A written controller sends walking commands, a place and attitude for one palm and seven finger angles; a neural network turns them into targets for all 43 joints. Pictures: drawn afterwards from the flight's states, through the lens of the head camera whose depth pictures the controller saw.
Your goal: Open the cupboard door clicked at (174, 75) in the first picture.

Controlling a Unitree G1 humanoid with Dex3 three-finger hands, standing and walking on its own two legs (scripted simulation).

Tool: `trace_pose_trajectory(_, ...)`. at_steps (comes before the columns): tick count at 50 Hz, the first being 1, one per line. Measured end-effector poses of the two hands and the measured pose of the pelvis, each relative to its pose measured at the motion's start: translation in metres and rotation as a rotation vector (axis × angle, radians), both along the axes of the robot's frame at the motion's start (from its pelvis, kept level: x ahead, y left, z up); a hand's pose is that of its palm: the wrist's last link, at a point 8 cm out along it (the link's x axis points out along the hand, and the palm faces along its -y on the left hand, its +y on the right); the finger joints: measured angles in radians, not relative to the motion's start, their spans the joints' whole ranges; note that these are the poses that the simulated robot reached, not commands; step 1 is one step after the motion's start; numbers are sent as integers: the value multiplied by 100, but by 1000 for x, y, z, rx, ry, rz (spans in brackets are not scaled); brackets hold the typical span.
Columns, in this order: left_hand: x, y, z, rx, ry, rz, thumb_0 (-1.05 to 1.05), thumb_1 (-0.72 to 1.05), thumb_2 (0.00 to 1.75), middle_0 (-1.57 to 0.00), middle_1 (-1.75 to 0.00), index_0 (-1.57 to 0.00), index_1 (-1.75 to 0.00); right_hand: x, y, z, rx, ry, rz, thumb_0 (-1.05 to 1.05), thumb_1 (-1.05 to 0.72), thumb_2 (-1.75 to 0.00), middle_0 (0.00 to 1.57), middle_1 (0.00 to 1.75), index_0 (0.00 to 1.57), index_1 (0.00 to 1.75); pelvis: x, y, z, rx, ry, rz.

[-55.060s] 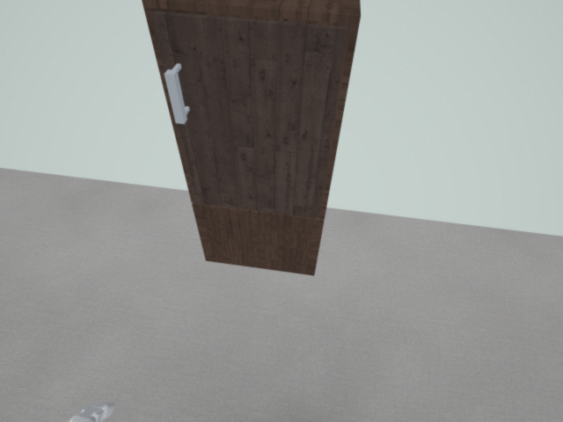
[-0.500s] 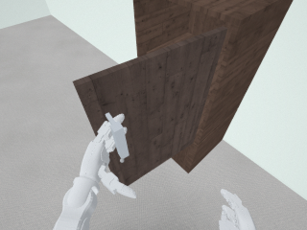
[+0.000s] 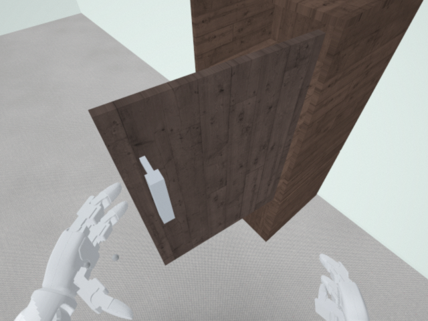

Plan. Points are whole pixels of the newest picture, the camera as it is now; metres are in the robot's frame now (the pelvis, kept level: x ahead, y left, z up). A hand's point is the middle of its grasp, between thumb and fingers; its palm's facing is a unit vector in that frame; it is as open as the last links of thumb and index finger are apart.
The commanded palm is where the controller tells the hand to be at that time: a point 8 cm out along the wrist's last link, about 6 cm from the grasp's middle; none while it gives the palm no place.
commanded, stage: slide the hand sideways off the handle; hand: left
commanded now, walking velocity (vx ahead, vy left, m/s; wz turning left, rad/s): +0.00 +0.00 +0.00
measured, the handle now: (156, 190) +0.32 +0.13 +0.09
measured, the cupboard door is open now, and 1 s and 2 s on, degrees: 82 82 82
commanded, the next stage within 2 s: draw the hand back to the body in 0.20 s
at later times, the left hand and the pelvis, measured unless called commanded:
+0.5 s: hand (89, 262) +0.19 +0.20 +0.10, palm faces -0.07 -0.99 -0.08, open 16.3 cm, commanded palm +0.15 +0.26 +0.11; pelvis -0.01 +0.01 +0.00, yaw +0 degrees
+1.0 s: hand (47, 242) +0.19 +0.24 +0.14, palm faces +0.28 -0.90 -0.32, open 14.9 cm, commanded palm +0.15 +0.29 +0.16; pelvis +0.00 +0.02 +0.03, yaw -1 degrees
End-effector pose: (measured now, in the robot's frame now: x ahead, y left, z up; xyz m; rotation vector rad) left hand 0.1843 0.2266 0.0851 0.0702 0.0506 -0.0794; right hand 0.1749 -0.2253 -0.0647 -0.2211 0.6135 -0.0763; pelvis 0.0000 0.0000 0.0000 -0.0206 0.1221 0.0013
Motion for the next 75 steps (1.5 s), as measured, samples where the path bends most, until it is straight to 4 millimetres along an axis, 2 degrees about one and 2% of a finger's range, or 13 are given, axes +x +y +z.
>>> trace_pose_trajectory(11,-16,26,0,-2,7,27,-1,-49,30,-16,-30,-15,-30,-8,-5,2,-13,-18,-23,2,-91,-90,20,30,20,30,-6,0,-1,-10,-10,2)
trace_pose_trajectory(19,-16,16,2,-24,-25,-24,-1,-50,30,-15,-30,-15,-30,-15,4,5,-14,-50,-19,2,-91,-90,20,30,20,30,-13,8,-2,-15,-21,1)
trace_pose_trajectory(31,-20,35,32,15,-53,23,-1,-50,30,-16,-30,-15,-30,-17,27,16,29,-88,-8,2,-91,-90,20,30,21,30,-12,19,7,-17,-67,-1)
trace_pose_trajectory(36,-22,37,38,21,-35,11,-1,-50,30,-16,-30,-15,-30,-12,32,23,24,-111,10,2,-90,-90,20,30,21,30,-11,22,11,-16,-85,0)
trace_pose_trajectory(42,-23,45,55,80,-61,57,-1,-45,32,-16,-30,-15,-30,-6,33,32,13,-131,27,2,-90,-90,20,30,21,30,-8,22,17,-15,-106,-1)
trace_pose_trajectory(47,-23,56,71,230,-72,288,-1,-34,37,-17,-30,-16,-30,-3,33,36,-9,-93,22,2,-90,-90,20,30,21,30,-4,21,26,-9,-127,-6)
trace_pose_trajectory(51,-26,58,74,280,-51,376,-1,-22,42,-17,-30,-16,-30,-2,32,32,-10,-37,20,2,-90,-90,20,30,21,30,3,20,32,-3,-136,-10)
trace_pose_trajectory(56,-23,64,84,339,-51,429,0,-5,49,-18,-30,-17,-30,2,30,27,-12,22,21,2,-90,-90,20,30,21,30,12,19,38,2,-150,-11)
trace_pose_trajectory(64,-10,70,111,401,-120,472,0,22,61,-19,-30,-18,-30,17,24,26,9,41,10,2,-91,-90,20,30,21,30,25,15,43,6,-166,-20)
trace_pose_trajectory(75,0,73,126,410,-172,505,1,60,77,-20,-30,-20,-30,30,13,32,5,44,0,2,-91,-90,20,30,21,30,29,7,46,6,-181,-28)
